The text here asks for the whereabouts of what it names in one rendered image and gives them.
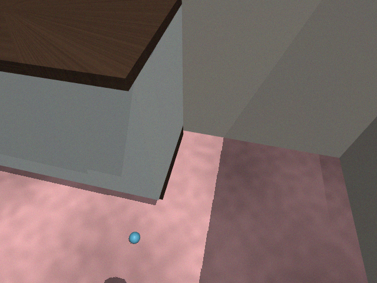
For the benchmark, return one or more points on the ball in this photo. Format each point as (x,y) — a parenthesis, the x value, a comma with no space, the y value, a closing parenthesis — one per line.
(134,237)

